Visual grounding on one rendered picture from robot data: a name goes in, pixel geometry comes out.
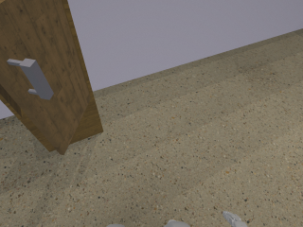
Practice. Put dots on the handle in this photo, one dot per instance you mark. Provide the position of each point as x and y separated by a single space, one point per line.
35 76

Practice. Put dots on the cupboard door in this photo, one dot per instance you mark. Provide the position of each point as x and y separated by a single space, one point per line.
38 30

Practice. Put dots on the robot right hand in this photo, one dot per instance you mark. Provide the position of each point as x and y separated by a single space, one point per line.
234 219

